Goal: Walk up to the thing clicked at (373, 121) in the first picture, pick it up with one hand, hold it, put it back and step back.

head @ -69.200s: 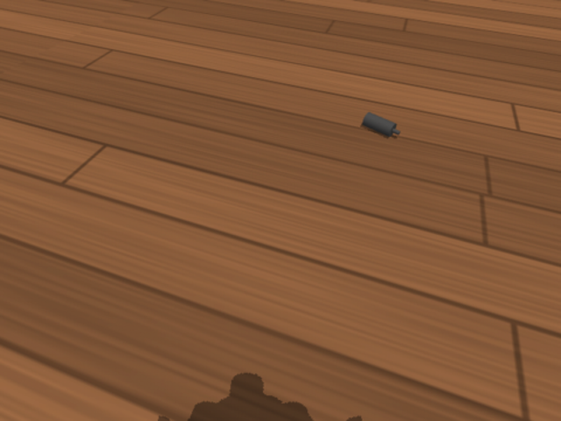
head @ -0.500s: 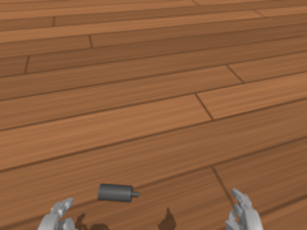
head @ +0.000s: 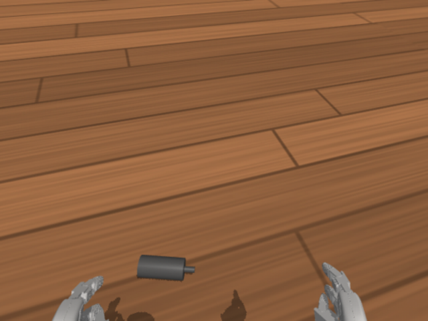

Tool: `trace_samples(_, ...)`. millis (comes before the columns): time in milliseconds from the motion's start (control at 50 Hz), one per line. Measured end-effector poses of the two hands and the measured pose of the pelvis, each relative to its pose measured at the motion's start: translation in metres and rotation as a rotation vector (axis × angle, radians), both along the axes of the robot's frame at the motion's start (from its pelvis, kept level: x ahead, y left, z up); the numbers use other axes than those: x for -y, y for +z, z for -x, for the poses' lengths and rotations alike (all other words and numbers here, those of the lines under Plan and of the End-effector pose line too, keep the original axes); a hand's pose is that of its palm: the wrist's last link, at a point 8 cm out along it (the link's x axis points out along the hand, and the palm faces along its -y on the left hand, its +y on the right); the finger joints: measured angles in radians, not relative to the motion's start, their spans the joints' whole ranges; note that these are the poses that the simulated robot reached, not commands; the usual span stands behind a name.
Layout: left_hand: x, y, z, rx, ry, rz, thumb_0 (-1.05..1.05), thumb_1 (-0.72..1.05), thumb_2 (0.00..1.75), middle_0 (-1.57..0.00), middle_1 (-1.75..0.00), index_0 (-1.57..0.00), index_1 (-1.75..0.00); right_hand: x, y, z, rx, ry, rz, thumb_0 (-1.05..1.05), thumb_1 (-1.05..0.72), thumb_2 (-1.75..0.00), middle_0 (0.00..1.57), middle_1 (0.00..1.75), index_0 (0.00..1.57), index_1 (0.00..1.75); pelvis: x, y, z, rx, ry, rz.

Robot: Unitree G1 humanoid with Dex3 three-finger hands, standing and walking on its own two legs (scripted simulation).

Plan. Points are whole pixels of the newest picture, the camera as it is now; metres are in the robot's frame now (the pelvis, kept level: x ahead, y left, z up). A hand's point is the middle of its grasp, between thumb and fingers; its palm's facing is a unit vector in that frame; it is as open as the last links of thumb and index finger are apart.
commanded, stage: stand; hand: left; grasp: from above
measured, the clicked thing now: (167, 267) +0.47 +0.16 -0.67
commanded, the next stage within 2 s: none
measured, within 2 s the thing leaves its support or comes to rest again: neither
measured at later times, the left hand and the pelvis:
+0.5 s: hand out of the picture +0.05 +0.24 -0.11, palm faces +0.04 -0.94 -0.33, open 7.4 cm; pelvis -0.01 +0.01 +0.05, yaw +0 degrees
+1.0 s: hand out of the picture +0.03 +0.25 -0.10, palm faces +0.04 -0.94 -0.34, open 7.4 cm; pelvis -0.01 +0.01 +0.07, yaw +1 degrees
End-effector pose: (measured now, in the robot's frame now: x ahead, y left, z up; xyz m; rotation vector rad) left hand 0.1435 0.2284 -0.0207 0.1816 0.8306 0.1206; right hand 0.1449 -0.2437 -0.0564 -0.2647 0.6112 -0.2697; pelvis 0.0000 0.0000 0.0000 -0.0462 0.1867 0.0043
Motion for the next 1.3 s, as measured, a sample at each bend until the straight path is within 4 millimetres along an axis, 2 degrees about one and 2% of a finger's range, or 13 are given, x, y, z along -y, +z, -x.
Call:
trace_samples(60, -0.008, -0.013, -0.004, 0.034, -0.036, -0.074, 0.01, 0.91, 0.90, -0.21, -0.30, -0.20, -0.30, 0.003, -0.012, 0.005, -0.148, 0.093, 0.033, 0.01, -0.90, -0.90, 0.20, 0.29, 0.21, 0.30, 0.001, 0.007, 0.006, 0.071, 0.003, -0.022)
trace_samples(120, -0.023, -0.028, 0.002, -0.008, -0.029, -0.114, 0.01, 0.90, 0.90, -0.21, -0.30, -0.20, -0.30, 0.009, -0.019, 0.014, -0.302, 0.143, 0.027, 0.01, -0.90, -0.90, 0.21, 0.30, 0.21, 0.30, 0.000, 0.016, 0.009, 0.110, 0.003, -0.038)
trace_samples(300, -0.056, -0.045, 0.053, -0.200, 0.050, -0.139, 0.01, 0.91, 0.90, -0.21, -0.30, -0.20, -0.30, 0.024, -0.015, 0.050, -0.453, 0.059, -0.014, 0.01, -0.90, -0.90, 0.21, 0.30, 0.21, 0.30, -0.006, 0.035, 0.010, 0.176, -0.002, -0.043)
trace_samples(460, -0.061, -0.050, 0.095, -0.337, 0.101, -0.117, 0.01, 0.91, 0.90, -0.21, -0.30, -0.20, -0.30, 0.020, -0.013, 0.070, -0.536, 0.017, -0.039, 0.01, -0.90, -0.90, 0.20, 0.30, 0.21, 0.30, -0.011, 0.048, 0.007, 0.213, 0.003, -0.041)
trace_samples(580, -0.059, -0.049, 0.113, -0.399, 0.117, -0.102, 0.01, 0.91, 0.90, -0.21, -0.30, -0.20, -0.30, 0.015, -0.011, 0.078, -0.569, -0.001, -0.059, 0.01, -0.90, -0.90, 0.20, 0.30, 0.21, 0.30, -0.012, 0.056, 0.008, 0.236, 0.008, -0.040)
trace_samples(860, -0.064, -0.042, 0.121, -0.430, 0.126, -0.112, 0.00, 0.91, 0.90, -0.21, -0.30, -0.20, -0.30, 0.022, -0.006, 0.090, -0.606, -0.027, -0.064, 0.00, -0.90, -0.90, 0.20, 0.30, 0.21, 0.30, -0.009, 0.064, 0.012, 0.261, 0.013, -0.042)
trace_samples(1300, -0.061, -0.038, 0.112, -0.443, 0.112, -0.119, 0.00, 0.91, 0.90, -0.21, -0.30, -0.20, -0.30, 0.039, -0.004, 0.097, -0.644, -0.038, -0.055, 0.00, -0.90, -0.90, 0.20, 0.30, 0.21, 0.30, -0.001, 0.068, 0.011, 0.253, 0.011, -0.042)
